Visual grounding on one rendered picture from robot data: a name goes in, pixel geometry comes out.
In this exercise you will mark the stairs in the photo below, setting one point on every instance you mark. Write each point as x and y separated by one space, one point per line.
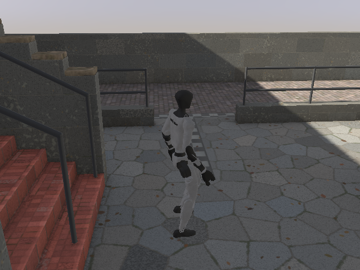
33 210

